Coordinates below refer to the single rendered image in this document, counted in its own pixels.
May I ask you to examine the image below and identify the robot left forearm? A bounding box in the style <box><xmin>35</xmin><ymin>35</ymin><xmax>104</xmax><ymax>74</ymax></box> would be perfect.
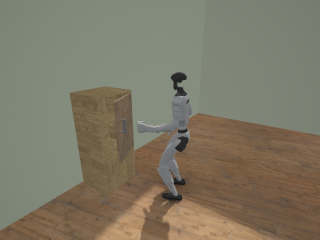
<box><xmin>147</xmin><ymin>121</ymin><xmax>177</xmax><ymax>133</ymax></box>

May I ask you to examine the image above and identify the left robot hand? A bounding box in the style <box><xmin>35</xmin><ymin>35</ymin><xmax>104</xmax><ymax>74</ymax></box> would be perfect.
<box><xmin>136</xmin><ymin>121</ymin><xmax>148</xmax><ymax>133</ymax></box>

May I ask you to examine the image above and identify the robot right foot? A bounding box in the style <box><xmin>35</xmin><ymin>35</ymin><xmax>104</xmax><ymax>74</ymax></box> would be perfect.
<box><xmin>173</xmin><ymin>178</ymin><xmax>186</xmax><ymax>185</ymax></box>

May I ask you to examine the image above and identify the cupboard door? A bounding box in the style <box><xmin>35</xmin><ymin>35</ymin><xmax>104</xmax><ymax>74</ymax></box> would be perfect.
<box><xmin>113</xmin><ymin>92</ymin><xmax>134</xmax><ymax>164</ymax></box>

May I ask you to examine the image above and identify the handle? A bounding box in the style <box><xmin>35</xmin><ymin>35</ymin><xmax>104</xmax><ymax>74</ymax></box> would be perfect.
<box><xmin>119</xmin><ymin>119</ymin><xmax>127</xmax><ymax>134</ymax></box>

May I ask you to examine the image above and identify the robot left shin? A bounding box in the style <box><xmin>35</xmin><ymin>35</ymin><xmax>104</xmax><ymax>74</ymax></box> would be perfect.
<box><xmin>157</xmin><ymin>166</ymin><xmax>177</xmax><ymax>196</ymax></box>

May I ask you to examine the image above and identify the right robot hand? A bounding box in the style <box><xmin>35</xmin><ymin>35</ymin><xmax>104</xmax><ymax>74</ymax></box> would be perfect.
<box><xmin>164</xmin><ymin>127</ymin><xmax>177</xmax><ymax>136</ymax></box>

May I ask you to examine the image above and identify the robot left upper arm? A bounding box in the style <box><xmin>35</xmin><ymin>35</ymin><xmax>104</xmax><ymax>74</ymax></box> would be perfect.
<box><xmin>170</xmin><ymin>97</ymin><xmax>183</xmax><ymax>128</ymax></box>

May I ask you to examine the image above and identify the robot right upper arm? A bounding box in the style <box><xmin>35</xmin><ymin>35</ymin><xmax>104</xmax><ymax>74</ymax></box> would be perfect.
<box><xmin>186</xmin><ymin>92</ymin><xmax>193</xmax><ymax>116</ymax></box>

